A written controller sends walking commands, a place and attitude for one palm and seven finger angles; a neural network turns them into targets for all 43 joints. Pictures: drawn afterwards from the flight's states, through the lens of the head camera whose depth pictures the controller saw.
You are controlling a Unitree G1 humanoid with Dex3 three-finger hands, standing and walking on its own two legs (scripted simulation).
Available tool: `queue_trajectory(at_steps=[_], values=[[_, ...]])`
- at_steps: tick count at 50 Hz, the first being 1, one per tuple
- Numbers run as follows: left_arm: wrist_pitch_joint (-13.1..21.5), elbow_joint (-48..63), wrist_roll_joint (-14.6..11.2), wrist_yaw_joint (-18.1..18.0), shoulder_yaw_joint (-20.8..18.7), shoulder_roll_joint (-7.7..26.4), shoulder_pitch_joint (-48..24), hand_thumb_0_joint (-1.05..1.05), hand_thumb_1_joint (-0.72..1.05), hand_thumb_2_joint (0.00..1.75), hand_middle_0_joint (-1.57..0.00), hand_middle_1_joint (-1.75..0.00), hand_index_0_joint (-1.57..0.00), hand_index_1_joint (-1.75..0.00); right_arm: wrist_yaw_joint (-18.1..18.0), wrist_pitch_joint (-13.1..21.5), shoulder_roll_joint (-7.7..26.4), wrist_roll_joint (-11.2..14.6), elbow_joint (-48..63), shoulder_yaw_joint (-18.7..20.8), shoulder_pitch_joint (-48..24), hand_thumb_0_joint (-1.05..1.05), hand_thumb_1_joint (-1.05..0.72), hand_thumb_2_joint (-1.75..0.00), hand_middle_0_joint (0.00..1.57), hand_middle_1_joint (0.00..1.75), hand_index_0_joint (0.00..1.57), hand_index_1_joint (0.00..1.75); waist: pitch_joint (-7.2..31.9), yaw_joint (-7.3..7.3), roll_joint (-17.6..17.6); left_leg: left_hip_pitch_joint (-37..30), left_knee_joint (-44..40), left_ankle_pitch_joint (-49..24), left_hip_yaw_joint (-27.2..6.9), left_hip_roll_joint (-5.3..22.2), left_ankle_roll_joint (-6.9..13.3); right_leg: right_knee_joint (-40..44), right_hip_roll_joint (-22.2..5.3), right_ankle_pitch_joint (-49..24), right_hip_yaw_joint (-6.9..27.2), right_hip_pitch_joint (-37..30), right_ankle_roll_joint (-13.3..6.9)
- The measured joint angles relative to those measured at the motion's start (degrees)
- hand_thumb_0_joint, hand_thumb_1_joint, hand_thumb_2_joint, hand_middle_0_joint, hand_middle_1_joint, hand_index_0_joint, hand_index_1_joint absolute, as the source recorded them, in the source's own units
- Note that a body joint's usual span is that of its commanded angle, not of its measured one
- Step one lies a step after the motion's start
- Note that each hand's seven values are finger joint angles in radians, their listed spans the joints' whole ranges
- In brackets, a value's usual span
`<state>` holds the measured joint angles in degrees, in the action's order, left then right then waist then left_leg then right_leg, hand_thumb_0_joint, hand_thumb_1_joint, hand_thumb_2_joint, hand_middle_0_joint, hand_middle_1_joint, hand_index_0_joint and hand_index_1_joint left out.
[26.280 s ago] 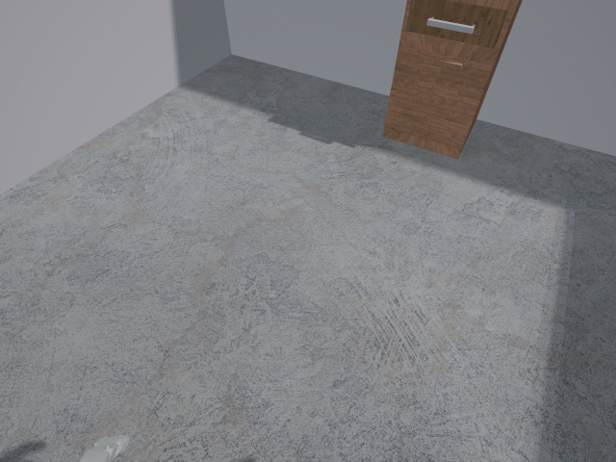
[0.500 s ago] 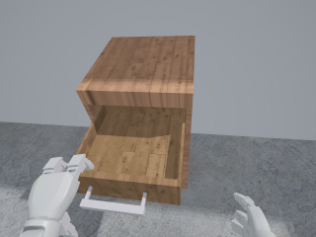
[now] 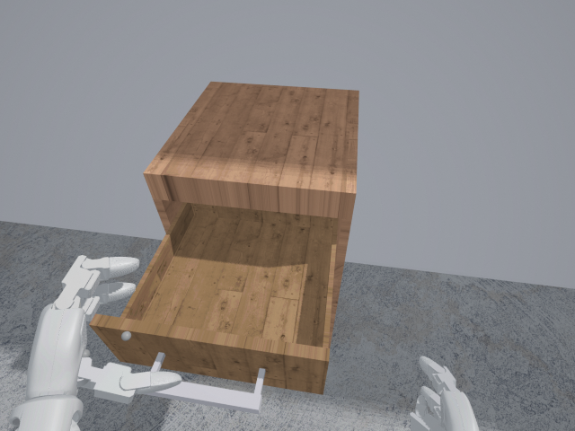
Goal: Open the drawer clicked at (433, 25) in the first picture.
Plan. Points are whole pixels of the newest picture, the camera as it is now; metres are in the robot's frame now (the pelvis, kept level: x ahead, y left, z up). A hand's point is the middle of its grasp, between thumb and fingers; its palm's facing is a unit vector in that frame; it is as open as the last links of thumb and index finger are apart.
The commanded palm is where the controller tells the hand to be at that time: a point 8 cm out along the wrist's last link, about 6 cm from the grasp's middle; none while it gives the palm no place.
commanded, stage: draw the hand back to the body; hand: left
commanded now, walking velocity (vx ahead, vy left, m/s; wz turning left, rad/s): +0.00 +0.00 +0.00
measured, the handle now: (205, 380) +0.22 +0.17 -0.11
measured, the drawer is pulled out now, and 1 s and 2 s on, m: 0.30 0.30 0.30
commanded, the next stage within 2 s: step back with the hand held close in 0.74 s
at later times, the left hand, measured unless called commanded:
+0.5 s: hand (82, 311) +0.18 +0.23 +0.17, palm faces +0.42 -0.81 -0.42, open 9.0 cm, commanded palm +0.13 +0.27 +0.18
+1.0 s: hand (84, 313) +0.18 +0.23 +0.17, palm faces +0.39 -0.80 -0.47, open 7.5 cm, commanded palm +0.11 +0.27 +0.18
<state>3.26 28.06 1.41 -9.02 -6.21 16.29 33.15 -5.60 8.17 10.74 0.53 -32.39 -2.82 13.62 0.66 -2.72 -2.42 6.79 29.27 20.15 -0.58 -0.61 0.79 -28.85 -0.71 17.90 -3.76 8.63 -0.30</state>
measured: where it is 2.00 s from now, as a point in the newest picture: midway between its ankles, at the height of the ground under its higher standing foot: outside the picture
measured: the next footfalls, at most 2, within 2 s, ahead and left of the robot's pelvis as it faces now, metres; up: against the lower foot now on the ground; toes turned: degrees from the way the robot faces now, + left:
right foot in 1.86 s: -0.15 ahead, -0.14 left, +0.00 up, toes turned -3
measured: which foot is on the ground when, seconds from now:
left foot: down 0.00-1.00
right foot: down 0.00-1.00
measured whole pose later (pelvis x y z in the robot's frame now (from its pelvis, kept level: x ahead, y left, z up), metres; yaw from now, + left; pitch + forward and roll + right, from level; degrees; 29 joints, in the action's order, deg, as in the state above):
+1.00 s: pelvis -0.02 -0.02 +0.01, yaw +1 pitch +0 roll -1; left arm 9.1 29.7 -2.5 -7.1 -20.0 19.7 31.1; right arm -4.5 3.8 12.4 1.2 -33.7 -0.8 8.2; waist -2.4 -0.7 -3.6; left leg 10.0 26.1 16.2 -2.2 0.5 -0.3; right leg -23.8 0.4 13.5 -5.5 10.5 -1.5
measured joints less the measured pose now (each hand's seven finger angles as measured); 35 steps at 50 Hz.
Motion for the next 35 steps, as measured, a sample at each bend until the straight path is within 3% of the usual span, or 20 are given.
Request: queue_trajectory(at_steps=[8,25,35], values=[[1.8,0.4,-2.6,1.2,-5.5,1.4,-1.4,-0.01,-0.06,0.48,-0.28,-0.92,-0.28,-0.92,1.0,0.4,0.3,-0.1,-2.5,0.9,-2.2,0.01,-0.9,-0.9,0.2,0.3,0.2,0.3,-1.1,0.21,-0.8,-1.0,-2.8,-1.4,0.1,0.3,-0.1,3.0,0.3,-1.6,0.1,-1.1,-0.1],[2.0,1.0,-3.9,1.5,-10.4,2.7,-2.0,0.0,0.52,0.74,-0.24,-0.54,-0.23,-0.54,0.6,-0.6,1.1,0.3,-3.4,2.1,-4.5,0.01,-0.9,-0.9,0.2,0.3,0.2,0.3,-0.9,-0.85,-1.5,-2.2,-4.9,-2.6,-0.4,0.7,-0.7,5.0,0.8,-2.5,-0.5,-2.3,-0.6],[1.4,-0.2,-4.2,2.0,-8.9,1.5,-1.8,0.01,0.8,0.86,-0.21,-0.36,-0.21,-0.36,0.8,-1.0,1.0,0.3,-3.2,2.0,-4.8,0.01,-0.9,-0.9,0.2,0.3,0.2,0.3,-1.6,-0.72,-1.3,-2.1,-5.3,-3.2,-0.4,0.9,-1.0,5.1,1.0,-3.0,-0.5,-2.1,-1.0]])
